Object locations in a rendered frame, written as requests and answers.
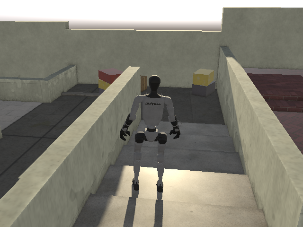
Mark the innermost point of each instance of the robot left forearm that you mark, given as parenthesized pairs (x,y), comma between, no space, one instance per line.
(127,123)

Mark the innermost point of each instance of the robot torso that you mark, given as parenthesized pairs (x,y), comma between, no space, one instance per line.
(152,115)

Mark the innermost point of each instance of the robot left upper arm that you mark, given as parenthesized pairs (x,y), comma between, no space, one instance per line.
(138,99)

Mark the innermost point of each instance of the robot right upper arm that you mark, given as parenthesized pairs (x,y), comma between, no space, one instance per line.
(170,108)

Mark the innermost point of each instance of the robot right hand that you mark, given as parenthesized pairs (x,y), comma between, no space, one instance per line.
(175,132)

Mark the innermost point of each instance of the robot right forearm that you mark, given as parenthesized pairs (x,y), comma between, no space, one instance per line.
(175,125)

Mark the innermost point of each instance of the robot left hand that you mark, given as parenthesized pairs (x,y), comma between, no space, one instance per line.
(124,133)

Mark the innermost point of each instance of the robot left thigh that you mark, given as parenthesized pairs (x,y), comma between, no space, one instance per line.
(138,142)

